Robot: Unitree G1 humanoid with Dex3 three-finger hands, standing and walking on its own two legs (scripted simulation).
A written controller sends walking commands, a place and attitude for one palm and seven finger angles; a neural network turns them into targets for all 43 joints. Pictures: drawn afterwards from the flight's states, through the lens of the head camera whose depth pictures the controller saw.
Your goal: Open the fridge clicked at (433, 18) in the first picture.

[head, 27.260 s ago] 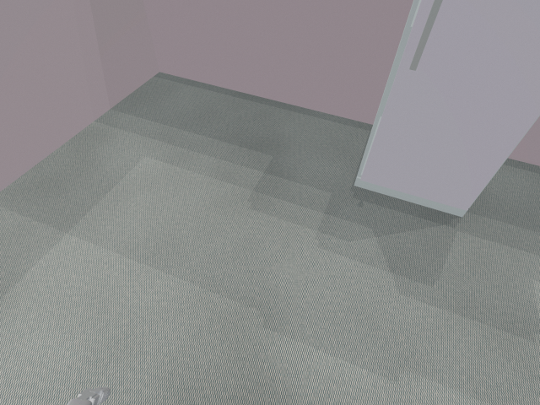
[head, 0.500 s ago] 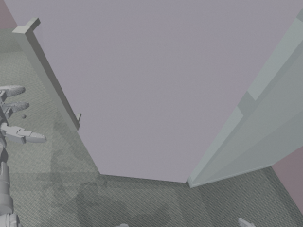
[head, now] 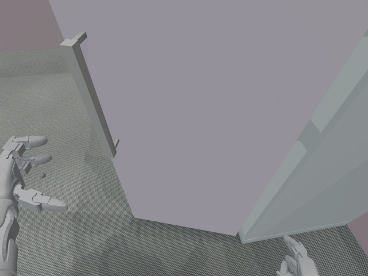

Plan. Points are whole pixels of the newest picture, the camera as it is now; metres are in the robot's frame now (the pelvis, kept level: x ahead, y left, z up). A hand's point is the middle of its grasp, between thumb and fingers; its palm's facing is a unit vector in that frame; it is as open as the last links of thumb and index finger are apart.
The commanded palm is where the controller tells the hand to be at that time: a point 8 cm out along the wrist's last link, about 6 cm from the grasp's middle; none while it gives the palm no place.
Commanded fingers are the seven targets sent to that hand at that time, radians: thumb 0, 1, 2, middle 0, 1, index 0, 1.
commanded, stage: slip the hand off the handle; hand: left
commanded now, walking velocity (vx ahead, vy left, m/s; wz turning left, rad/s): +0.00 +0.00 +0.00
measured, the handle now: (99, 106) +0.43 +0.25 +0.13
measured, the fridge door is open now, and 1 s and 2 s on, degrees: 70 70 70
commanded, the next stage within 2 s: draw the hand back to the body in 0.08 s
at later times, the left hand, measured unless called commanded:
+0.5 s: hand (37, 174) +0.25 +0.30 +0.12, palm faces +0.09 -1.00 -0.02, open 14.6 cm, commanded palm +0.20 +0.34 +0.13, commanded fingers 0.00 -0.55 0.20 -0.25 -1.15 -0.25 -1.15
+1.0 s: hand (26, 182) +0.22 +0.29 +0.15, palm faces +0.47 -0.81 -0.35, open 12.7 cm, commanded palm +0.17 +0.32 +0.17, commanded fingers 0.00 0.21 0.57 -0.22 -0.70 -0.22 -0.70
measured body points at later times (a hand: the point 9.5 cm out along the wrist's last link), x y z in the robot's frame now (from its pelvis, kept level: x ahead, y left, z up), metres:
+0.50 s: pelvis +0.01 -0.01 +0.01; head +0.01 -0.02 +0.46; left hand +0.24 +0.35 +0.12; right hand +0.17 -0.26 -0.06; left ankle +0.01 +0.10 -0.71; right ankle +0.00 -0.13 -0.71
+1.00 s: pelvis +0.01 +0.00 +0.02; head +0.00 -0.01 +0.47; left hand +0.19 +0.33 +0.17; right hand +0.19 -0.21 -0.06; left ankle +0.01 +0.10 -0.71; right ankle +0.00 -0.13 -0.71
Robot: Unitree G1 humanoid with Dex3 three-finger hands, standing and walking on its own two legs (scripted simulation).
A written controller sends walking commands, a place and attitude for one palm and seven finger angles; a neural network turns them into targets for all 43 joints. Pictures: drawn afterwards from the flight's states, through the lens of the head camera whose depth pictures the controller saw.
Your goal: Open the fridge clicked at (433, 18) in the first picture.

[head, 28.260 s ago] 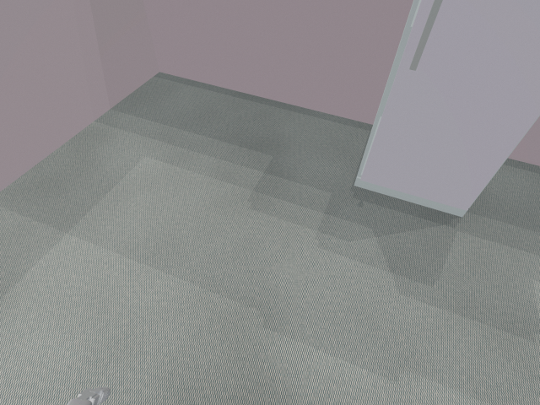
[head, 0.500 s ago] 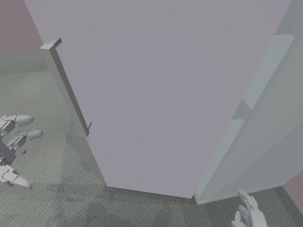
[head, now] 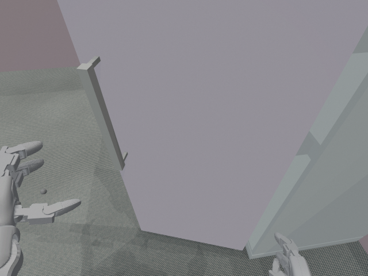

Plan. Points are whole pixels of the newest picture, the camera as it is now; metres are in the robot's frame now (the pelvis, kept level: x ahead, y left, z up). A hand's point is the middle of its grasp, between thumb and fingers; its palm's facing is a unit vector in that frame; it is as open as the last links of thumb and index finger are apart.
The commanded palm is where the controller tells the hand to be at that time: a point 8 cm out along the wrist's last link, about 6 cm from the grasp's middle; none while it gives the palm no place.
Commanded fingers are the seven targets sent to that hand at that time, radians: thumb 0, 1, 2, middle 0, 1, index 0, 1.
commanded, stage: draw the hand back to the body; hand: left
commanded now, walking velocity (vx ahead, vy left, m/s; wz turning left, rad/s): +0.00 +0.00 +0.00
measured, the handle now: (109, 122) +0.42 +0.25 +0.11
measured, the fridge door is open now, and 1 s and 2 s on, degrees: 70 70 70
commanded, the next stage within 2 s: step back with the hand held close in 0.78 s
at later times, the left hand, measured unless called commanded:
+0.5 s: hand (47, 177) +0.22 +0.26 +0.17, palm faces +0.46 -0.79 -0.41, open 7.9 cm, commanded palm +0.16 +0.29 +0.18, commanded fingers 0.00 0.90 0.90 -0.20 -0.30 -0.20 -0.30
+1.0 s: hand (50, 179) +0.21 +0.25 +0.17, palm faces +0.46 -0.79 -0.40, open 7.4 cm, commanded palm +0.15 +0.28 +0.19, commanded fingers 0.00 0.90 0.90 -0.20 -0.30 -0.20 -0.30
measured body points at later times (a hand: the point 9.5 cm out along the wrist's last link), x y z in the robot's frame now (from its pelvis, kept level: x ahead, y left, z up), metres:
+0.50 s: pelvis +0.02 -0.01 +0.01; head +0.01 -0.02 +0.46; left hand +0.19 +0.30 +0.19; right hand +0.21 -0.23 -0.07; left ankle +0.00 +0.10 -0.73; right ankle -0.01 -0.13 -0.73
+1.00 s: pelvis +0.01 -0.02 +0.01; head +0.00 -0.03 +0.46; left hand +0.18 +0.29 +0.20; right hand +0.19 -0.24 -0.08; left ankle +0.00 +0.10 -0.73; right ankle -0.01 -0.13 -0.73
